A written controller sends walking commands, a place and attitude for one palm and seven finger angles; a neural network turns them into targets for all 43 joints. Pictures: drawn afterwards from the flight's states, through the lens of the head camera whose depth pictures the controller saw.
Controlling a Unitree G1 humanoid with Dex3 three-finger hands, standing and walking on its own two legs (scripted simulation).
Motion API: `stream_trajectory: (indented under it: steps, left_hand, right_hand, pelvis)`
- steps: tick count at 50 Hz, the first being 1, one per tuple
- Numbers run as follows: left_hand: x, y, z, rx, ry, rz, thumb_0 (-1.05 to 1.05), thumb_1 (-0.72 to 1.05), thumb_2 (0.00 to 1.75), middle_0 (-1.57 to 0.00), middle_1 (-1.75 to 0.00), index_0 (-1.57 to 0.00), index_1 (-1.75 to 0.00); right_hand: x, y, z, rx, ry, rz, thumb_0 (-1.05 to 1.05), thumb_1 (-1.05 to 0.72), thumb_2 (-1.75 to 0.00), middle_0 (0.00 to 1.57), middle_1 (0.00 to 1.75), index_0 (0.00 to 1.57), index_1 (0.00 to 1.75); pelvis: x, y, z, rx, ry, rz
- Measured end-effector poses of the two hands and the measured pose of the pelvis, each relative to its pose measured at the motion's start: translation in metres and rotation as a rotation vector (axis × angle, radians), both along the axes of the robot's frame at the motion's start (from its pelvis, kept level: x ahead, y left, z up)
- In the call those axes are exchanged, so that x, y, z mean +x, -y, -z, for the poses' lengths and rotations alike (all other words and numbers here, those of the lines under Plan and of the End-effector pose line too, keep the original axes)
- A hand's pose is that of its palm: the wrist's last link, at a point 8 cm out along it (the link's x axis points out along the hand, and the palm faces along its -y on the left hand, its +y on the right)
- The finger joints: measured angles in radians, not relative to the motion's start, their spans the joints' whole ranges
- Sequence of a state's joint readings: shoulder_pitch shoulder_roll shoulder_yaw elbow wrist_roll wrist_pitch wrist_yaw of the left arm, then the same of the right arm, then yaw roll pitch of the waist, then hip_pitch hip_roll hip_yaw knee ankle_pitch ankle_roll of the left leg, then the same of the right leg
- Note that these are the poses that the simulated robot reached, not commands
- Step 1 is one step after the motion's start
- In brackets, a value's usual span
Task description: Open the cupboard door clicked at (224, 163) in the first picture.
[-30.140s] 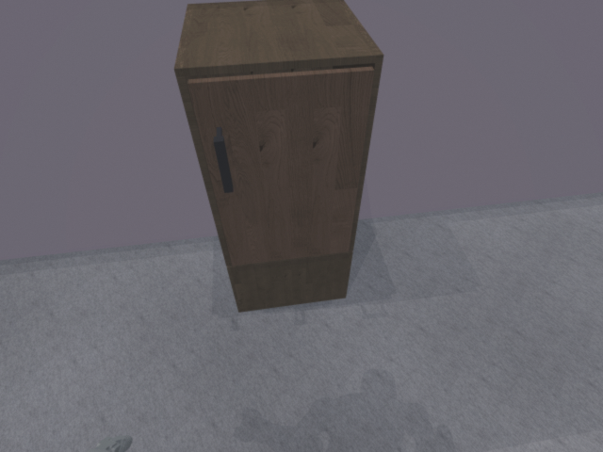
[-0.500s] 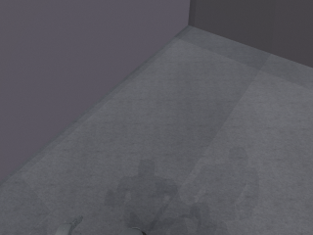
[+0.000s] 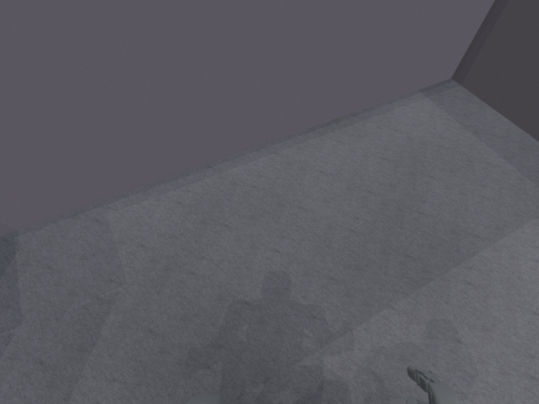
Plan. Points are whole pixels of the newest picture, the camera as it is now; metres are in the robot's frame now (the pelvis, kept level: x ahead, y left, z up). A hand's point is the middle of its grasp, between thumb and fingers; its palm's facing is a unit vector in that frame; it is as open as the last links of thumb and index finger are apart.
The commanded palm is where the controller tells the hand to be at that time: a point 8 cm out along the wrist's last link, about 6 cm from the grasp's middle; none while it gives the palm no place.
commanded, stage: turn to face it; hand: left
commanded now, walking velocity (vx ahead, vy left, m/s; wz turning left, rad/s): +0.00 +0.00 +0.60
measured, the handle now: out of the picture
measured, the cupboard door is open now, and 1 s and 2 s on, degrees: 52 52 52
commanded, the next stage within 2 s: none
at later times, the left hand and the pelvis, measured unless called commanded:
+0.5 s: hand out of the picture +0.06 +0.15 -0.13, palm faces +0.25 -0.92 -0.30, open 7.4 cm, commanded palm none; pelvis +0.01 -0.06 +0.02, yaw +17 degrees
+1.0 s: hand out of the picture -0.05 +0.17 -0.15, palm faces +0.59 -0.77 -0.26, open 7.4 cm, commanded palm none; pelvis +0.01 -0.05 +0.01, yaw +35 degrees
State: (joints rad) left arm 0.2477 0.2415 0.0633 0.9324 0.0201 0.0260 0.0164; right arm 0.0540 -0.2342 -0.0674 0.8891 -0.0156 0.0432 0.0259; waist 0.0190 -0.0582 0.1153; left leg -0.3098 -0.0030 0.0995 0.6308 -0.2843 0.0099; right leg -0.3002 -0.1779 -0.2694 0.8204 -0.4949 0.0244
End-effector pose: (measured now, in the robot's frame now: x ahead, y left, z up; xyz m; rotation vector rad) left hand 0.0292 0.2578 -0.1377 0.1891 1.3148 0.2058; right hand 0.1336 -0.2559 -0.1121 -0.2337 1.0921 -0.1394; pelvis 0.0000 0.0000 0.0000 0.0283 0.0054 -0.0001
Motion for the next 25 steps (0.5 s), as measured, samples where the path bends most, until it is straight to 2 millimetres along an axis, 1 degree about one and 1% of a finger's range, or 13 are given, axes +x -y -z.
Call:
stream_trajectory:
  steps: [1, 3, 6, 9, 11, 13, 16, 19, 21, 25]
  left_hand:
    - [-0.003, -0.004, 0.001, 0.004, -0.012, -0.013, 0.01, 0.91, 0.89, -0.2, -0.3, -0.2, -0.3]
    - [-0.004, -0.01, -0.002, 0.01, -0.013, -0.038, 0.01, 0.91, 0.89, -0.2, -0.3, -0.2, -0.3]
    - [0.003, -0.014, -0.013, 0.012, 0.027, -0.062, 0.01, 0.91, 0.89, -0.2, -0.3, -0.2, -0.3]
    - [0.013, -0.012, -0.023, 0.019, 0.08, -0.075, 0.01, 0.91, 0.89, -0.2, -0.3, -0.2, -0.3]
    - [0.019, -0.009, -0.028, 0.027, 0.106, -0.081, 0.01, 0.91, 0.89, -0.2, -0.3, -0.2, -0.3]
    - [0.025, -0.003, -0.033, 0.036, 0.125, -0.086, 0.01, 0.91, 0.89, -0.2, -0.3, -0.2, -0.3]
    - [0.033, 0.011, -0.037, 0.051, 0.151, -0.091, 0.01, 0.91, 0.89, -0.2, -0.3, -0.2, -0.3]
    - [0.037, 0.027, -0.037, 0.076, 0.19, -0.102, 0.01, 0.91, 0.89, -0.2, -0.3, -0.2, -0.3]
    - [0.031, 0.04, -0.04, 0.086, 0.192, -0.115, 0.01, 0.91, 0.89, -0.2, -0.3, -0.2, -0.3]
    - [0.011, 0.064, -0.046, 0.069, 0.158, -0.174, 0.01, 0.91, 0.89, -0.2, -0.3, -0.2, -0.3]
  right_hand:
    - [0.003, -0.005, -0.001, -0.002, 0.007, -0.018, 0.01, -0.91, -0.9, 0.2, 0.3, 0.19, 0.3]
    - [0.003, -0.012, -0.005, -0.007, 0.002, -0.043, 0.01, -0.91, -0.9, 0.2, 0.3, 0.19, 0.3]
    - [-0.005, -0.017, -0.008, -0.008, -0.037, -0.067, 0.01, -0.9, -0.9, 0.2, 0.3, 0.2, 0.3]
    - [-0.014, -0.017, -0.007, 0.001, -0.081, -0.084, 0.01, -0.9, -0.9, 0.21, 0.3, 0.2, 0.3]
    - [-0.02, -0.014, -0.005, 0.009, -0.108, -0.09, 0.01, -0.9, -0.9, 0.21, 0.3, 0.2, 0.3]
    - [-0.025, -0.008, -0.001, 0.018, -0.134, -0.094, 0.01, -0.9, -0.9, 0.21, 0.3, 0.2, 0.3]
    - [-0.031, 0.007, 0.008, 0.03, -0.169, -0.097, 0.01, -0.9, -0.9, 0.21, 0.3, 0.2, 0.3]
    - [-0.031, 0.026, 0.024, 0.042, -0.197, -0.101, 0.01, -0.9, -0.9, 0.21, 0.3, 0.2, 0.3]
    - [-0.027, 0.037, 0.03, 0.04, -0.215, -0.109, 0.01, -0.9, -0.9, 0.21, 0.3, 0.2, 0.3]
    - [-0.01, 0.049, 0.024, 0.032, -0.228, -0.149, 0.01, -0.91, -0.9, 0.2, 0.3, 0.2, 0.3]
  pelvis:
    - [-0.001, -0.001, 0.0, -0.001, 0.004, -0.008]
    - [-0.002, -0.002, -0.004, -0.012, 0.004, -0.03]
    - [-0.002, -0.002, -0.012, -0.027, -0.002, -0.065]
    - [-0.002, 0.003, -0.017, -0.035, -0.009, -0.094]
    - [-0.002, 0.008, -0.019, -0.036, -0.015, -0.113]
    - [-0.002, 0.015, -0.019, -0.036, -0.02, -0.134]
    - [0.0, 0.029, -0.017, -0.032, -0.028, -0.168]
    - [0.003, 0.047, -0.008, -0.012, -0.037, -0.205]
    - [0.003, 0.055, -0.008, -0.012, -0.026, -0.228]
    - [0.008, 0.063, -0.017, 0.008, -0.008, -0.29]
